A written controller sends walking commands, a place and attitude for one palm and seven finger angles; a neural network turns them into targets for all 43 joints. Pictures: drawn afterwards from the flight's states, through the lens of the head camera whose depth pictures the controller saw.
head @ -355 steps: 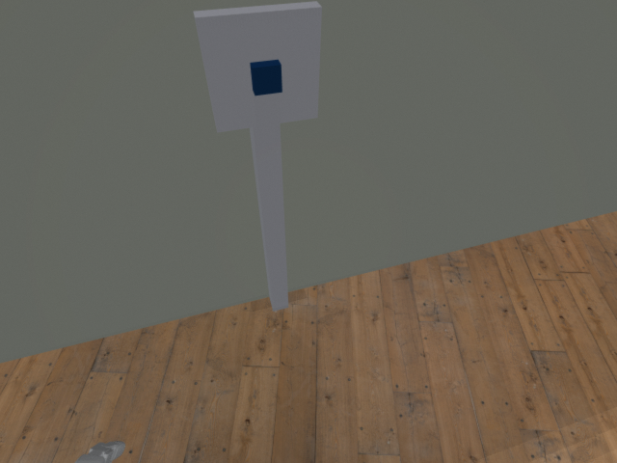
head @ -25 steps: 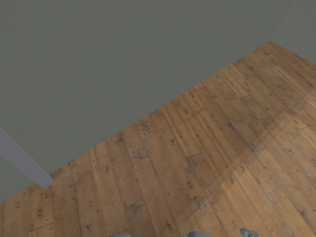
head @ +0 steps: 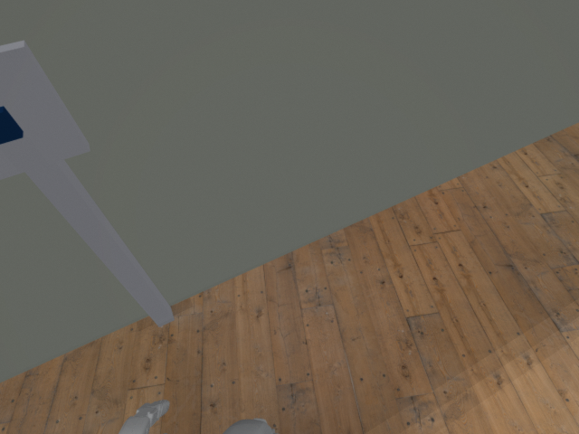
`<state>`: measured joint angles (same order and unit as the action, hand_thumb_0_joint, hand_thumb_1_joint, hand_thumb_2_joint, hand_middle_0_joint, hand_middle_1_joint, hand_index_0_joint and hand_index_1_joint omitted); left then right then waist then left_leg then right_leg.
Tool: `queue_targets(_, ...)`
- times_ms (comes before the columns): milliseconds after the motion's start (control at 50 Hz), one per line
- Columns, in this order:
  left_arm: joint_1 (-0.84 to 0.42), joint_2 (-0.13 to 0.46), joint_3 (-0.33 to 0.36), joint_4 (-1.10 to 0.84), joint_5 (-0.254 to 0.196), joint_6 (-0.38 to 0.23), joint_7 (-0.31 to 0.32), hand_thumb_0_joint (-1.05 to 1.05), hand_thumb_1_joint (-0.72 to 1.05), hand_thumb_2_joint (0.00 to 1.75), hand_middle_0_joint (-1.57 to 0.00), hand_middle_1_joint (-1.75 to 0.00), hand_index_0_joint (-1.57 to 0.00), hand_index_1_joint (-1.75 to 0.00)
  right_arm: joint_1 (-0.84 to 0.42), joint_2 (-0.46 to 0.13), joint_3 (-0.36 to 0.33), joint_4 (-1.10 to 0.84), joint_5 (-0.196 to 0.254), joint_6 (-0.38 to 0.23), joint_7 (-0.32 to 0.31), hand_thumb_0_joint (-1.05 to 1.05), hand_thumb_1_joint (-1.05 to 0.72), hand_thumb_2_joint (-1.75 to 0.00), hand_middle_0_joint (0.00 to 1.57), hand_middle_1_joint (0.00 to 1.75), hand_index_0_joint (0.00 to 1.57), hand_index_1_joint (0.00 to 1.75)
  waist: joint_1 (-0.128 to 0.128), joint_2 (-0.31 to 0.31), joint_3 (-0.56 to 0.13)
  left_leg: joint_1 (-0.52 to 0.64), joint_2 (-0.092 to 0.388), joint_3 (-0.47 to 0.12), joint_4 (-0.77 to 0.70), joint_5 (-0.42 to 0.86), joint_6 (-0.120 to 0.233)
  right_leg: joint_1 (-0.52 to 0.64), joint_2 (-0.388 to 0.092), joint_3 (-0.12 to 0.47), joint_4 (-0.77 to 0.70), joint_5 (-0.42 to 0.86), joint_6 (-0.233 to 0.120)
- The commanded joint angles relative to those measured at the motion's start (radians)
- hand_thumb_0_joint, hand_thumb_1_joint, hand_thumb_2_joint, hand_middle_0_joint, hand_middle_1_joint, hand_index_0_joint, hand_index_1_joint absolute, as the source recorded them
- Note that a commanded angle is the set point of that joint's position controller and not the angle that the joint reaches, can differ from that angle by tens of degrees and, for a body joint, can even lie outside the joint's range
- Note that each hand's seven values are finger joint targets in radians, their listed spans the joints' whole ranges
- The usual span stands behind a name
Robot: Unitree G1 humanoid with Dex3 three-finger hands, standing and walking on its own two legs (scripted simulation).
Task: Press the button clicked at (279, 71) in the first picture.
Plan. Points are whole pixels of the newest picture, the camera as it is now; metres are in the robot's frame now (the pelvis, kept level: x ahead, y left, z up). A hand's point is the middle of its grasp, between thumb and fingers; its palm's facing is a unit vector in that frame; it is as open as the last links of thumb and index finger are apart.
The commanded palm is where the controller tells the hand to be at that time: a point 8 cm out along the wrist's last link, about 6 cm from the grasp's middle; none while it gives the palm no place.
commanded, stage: turn to face it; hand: left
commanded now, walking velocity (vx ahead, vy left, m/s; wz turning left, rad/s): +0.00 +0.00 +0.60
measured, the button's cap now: out of the picture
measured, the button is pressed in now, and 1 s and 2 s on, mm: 0 0 0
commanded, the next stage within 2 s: take the last steps up to it in 0.80 s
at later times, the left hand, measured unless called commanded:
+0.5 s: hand out of the picture -0.06 +0.27 -0.19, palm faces +0.34 -0.91 -0.25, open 7.4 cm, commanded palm none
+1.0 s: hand out of the picture +0.00 +0.23 -0.15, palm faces +0.42 -0.87 -0.26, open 7.3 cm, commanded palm none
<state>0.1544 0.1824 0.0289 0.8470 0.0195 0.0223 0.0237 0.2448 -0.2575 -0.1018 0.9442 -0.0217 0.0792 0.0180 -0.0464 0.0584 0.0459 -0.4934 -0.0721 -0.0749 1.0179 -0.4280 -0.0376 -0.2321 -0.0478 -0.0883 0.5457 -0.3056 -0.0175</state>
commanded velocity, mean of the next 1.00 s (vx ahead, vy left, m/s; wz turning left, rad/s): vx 0.04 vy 0.00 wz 0.35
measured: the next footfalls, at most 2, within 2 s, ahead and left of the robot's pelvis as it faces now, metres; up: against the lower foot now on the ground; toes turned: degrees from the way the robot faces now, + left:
left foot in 0.38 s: -0.01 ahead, +0.15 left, +0.00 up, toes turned +20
right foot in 0.94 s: +0.05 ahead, -0.06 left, +0.00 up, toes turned +22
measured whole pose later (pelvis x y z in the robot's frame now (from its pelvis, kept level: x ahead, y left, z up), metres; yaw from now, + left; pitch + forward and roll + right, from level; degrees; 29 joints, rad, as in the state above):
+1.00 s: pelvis -0.01 +0.02 +0.00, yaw +26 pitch +0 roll +1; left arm 0.17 0.16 0.03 0.95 0.02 0.01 0.02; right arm 0.30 -0.20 -0.06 1.03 -0.02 0.04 -0.01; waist -0.03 0.06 0.02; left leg -0.32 -0.06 -0.06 0.65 -0.39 0.01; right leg -0.20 -0.01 -0.07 0.52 -0.32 -0.02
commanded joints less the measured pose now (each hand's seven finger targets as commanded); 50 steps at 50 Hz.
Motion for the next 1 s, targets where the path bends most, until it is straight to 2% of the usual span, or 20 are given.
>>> queue_targets(0,-0.037,0.169,0.045,-0.081,-0.004,-0.033,0.011,0.00,0.90,0.90,-0.20,-0.30,-0.20,-0.30,-0.003,-0.074,-0.021,-0.066,-0.004,-0.017,0.014,0.00,-0.90,-0.90,0.20,0.30,0.20,0.30,0.006,-0.225,0.031,-0.105,0.086,0.031,0.254,0.098,-0.035,0.002,-0.256,0.110,-0.264,0.215,-0.054)
queue_targets(140,0.110,0.211,0.059,-0.022,0.006,-0.029,0.012,0.00,0.90,0.90,-0.20,-0.30,-0.20,-0.30,-0.117,-0.059,-0.003,-0.090,0.001,-0.014,0.014,0.00,-0.90,-0.90,0.20,0.30,0.20,0.30,0.073,-0.236,-0.011,-0.095,0.111,0.095,0.040,0.027,-0.056,0.165,-0.304,0.042,-0.213,0.377,-0.091)
queue_targets(240,0.141,0.249,0.072,0.001,0.013,-0.019,0.007,0.00,0.90,0.90,-0.20,-0.30,-0.20,-0.30,-0.160,-0.045,0.017,-0.106,0.011,-0.030,0.013,0.00,-0.90,-0.90,0.20,0.30,0.20,0.30,0.099,-0.287,-0.052,0.043,0.103,0.165,-0.198,-0.021,-0.031,0.167,-0.339,-0.006,-0.136,0.514,-0.099)
queue_targets(280,0.127,0.255,0.077,0.008,0.013,-0.015,0.006,0.00,0.90,0.90,-0.20,-0.30,-0.20,-0.30,-0.127,-0.046,0.018,-0.107,0.013,-0.039,0.010,0.00,-0.90,-0.90,0.20,0.30,0.20,0.30,0.082,-0.291,-0.081,0.121,0.093,0.181,-0.322,0.005,-0.016,0.164,-0.343,-0.028,-0.080,0.522,-0.081)
queue_targets(320,0.112,0.250,0.080,0.008,0.000,-0.008,0.001,0.00,0.90,0.90,-0.20,-0.30,-0.20,-0.30,-0.047,-0.082,0.011,-0.088,0.009,-0.051,0.007,0.00,-0.90,-0.90,0.20,0.30,0.20,0.30,0.032,-0.212,-0.128,0.308,0.090,0.180,-0.545,0.216,0.000,0.075,-0.309,-0.095,0.058,0.434,-0.013)
queue_targets(340,0.117,0.212,0.074,-0.007,-0.008,-0.003,-0.004,0.00,0.90,0.90,-0.20,-0.30,-0.20,-0.30,0.021,-0.167,-0.009,-0.076,0.005,-0.063,0.003,0.00,-0.90,-0.90,0.20,0.30,0.20,0.30,-0.007,-0.008,-0.183,0.495,0.217,0.003,-0.622,0.427,0.058,-0.096,-0.230,-0.132,0.259,0.240,0.050)
queue_targets(360,0.088,0.135,0.051,-0.051,-0.012,-0.001,-0.009,0.00,0.90,0.90,-0.20,-0.30,-0.20,-0.30,0.076,-0.274,-0.034,-0.071,0.006,-0.068,-0.006,0.00,-0.90,-0.90,0.20,0.30,0.20,0.30,-0.037,0.287,-0.195,0.601,0.479,-0.328,-0.647,0.870,0.191,-0.369,-0.094,-0.103,0.473,-0.368,0.124)
queue_targets(380,0.022,0.157,0.046,-0.062,-0.002,0.010,0.000,0.00,0.90,0.90,-0.20,-0.30,-0.20,-0.30,0.121,-0.278,-0.030,-0.045,0.011,-0.059,-0.013,0.00,-0.90,-0.90,0.20,0.30,0.20,0.30,-0.056,0.177,-0.192,0.551,0.508,-0.264,-0.622,0.914,0.246,-0.346,-0.099,0.007,0.571,-0.372,0.102)
queue_targets(420,0.016,0.146,0.054,-0.027,-0.002,0.015,0.001,0.00,0.90,0.90,-0.20,-0.30,-0.20,-0.30,0.028,-0.214,-0.013,-0.059,0.003,-0.065,-0.036,0.00,-0.90,-0.90,0.20,0.30,0.20,0.30,-0.020,0.194,-0.125,0.480,0.414,-0.199,-0.631,0.834,0.225,-0.377,-0.107,0.053,0.641,-0.256,0.105)
queue_targets(460,0.036,0.159,0.058,0.005,-0.003,0.013,-0.009,0.00,0.90,0.90,-0.20,-0.30,-0.20,-0.30,-0.058,-0.160,0.011,-0.083,0.002,-0.069,-0.039,0.00,-0.90,-0.90,0.20,0.30,0.20,0.30,0.022,0.132,-0.065,0.394,0.334,-0.114,-0.645,0.802,0.195,-0.335,-0.094,0.067,0.654,-0.140,0.107)
queue_targets(500,0.075,0.153,0.058,0.029,-0.002,0.014,-0.014,0.00,0.90,0.90,-0.20,-0.30,-0.20,-0.30,-0.071,-0.151,0.015,-0.088,0.006,-0.077,-0.039,0.00,-0.90,-0.90,0.20,0.30,0.20,0.30,0.041,0.080,-0.069,0.383,0.299,-0.075,-0.663,0.770,0.175,-0.307,-0.081,0.055,0.646,-0.082,0.115)
queue_targets(680,0.016,0.136,0.049,0.016,-0.003,0.019,-0.003,0.00,0.90,0.90,-0.20,-0.30,-0.20,-0.30,0.003,-0.126,0.014,-0.057,0.002,-0.075,-0.040,0.00,-0.90,-0.90,0.20,0.30,0.20,0.30,0.019,0.065,-0.053,0.392,0.310,-0.189,-0.715,0.590,0.215,-0.279,-0.053,0.075,0.464,-0.087,0.121)
queue_targets(780,-0.019,0.105,0.038,0.005,-0.009,0.010,0.000,0.00,0.90,0.90,-0.20,-0.30,-0.20,-0.30,0.023,-0.116,0.013,-0.034,-0.005,-0.070,-0.042,0.00,-0.90,-0.90,0.20,0.30,0.20,0.30,0.008,0.089,-0.059,0.363,0.304,-0.234,-0.686,0.620,0.224,-0.180,-0.016,0.066,0.280,-0.147,0.100)
queue_targets(840,0.027,0.094,0.036,0.021,-0.016,0.000,0.005,0.00,0.90,0.90,-0.20,-0.30,-0.20,-0.30,0.019,-0.114,0.013,-0.024,-0.004,-0.068,-0.041,0.00,-0.90,-0.90,0.20,0.30,0.20,0.30,0.030,0.083,-0.087,0.325,0.286,-0.254,-0.652,0.664,0.214,-0.072,0.015,0.055,0.136,-0.092,0.082)
queue_targets(880,0.085,0.099,0.036,0.043,-0.017,-0.014,0.009,0.00,0.90,0.90,-0.20,-0.30,-0.20,-0.30,0.007,-0.100,0.014,-0.016,0.004,-0.070,-0.039,0.00,-0.90,-0.90,0.20,0.30,0.20,0.30,0.060,0.049,-0.119,0.283,0.243,-0.226,-0.597,0.621,0.170,0.060,0.017,0.049,-0.072,0.066,0.076)
queue_targets(900,0.125,0.110,0.038,0.062,-0.015,-0.028,0.012,0.00,0.90,0.90,-0.20,-0.30,-0.20,-0.30,0.020,-0.070,0.022,-0.008,0.008,-0.074,-0.036,0.00,-0.90,-0.90,0.20,0.30,0.20,0.30,0.073,-0.014,-0.157,0.229,0.202,-0.192,-0.547,0.472,0.125,0.190,-0.027,0.083,-0.205,0.149,0.070)
queue_targets(920,0.159,0.171,0.046,0.079,-0.002,-0.040,0.016,0.00,0.90,0.90,-0.20,-0.30,-0.20,-0.30,0.040,-0.007,0.035,-0.007,0.017,-0.079,-0.030,0.00,-0.90,-0.90,0.20,0.30,0.20,0.30,0.077,-0.191,-0.177,0.070,0.106,-0.077,-0.421,0.175,0.062,0.334,-0.204,0.258,-0.273,0.120,0.019)
queue_targets(940,0.177,0.234,0.055,0.082,0.004,-0.040,0.012,0.00,0.90,0.90,-0.20,-0.30,-0.20,-0.30,0.014,0.012,0.040,-0.033,0.011,-0.074,-0.031,0.00,-0.90,-0.90,0.20,0.30,0.20,0.30,0.096,-0.354,-0.108,-0.065,0.018,0.020,-0.268,-0.124,0.020,0.284,-0.374,0.456,-0.328,0.042,-0.087)
queue_targets(960,0.177,0.233,0.051,0.075,0.002,-0.033,0.009,0.00,0.90,0.90,-0.20,-0.30,-0.20,-0.30,-0.002,-0.039,0.019,-0.033,-0.001,-0.063,-0.025,0.00,-0.90,-0.90,0.20,0.30,0.20,0.30,0.106,-0.261,-0.056,-0.071,0.051,0.010,-0.120,-0.148,0.026,0.161,-0.400,0.459,-0.380,-0.191,-0.143)
queue_targets(980,0.142,0.189,0.057,0.073,0.001,-0.035,0.012,0.00,0.90,0.90,-0.20,-0.30,-0.20,-0.30,-0.001,-0.046,0.013,-0.024,-0.011,-0.053,-0.018,0.00,-0.90,-0.90,0.20,0.30,0.20,0.30,0.085,-0.315,0.011,-0.133,0.080,-0.005,-0.032,-0.084,0.031,0.121,-0.354,0.446,-0.429,-0.321,-0.131)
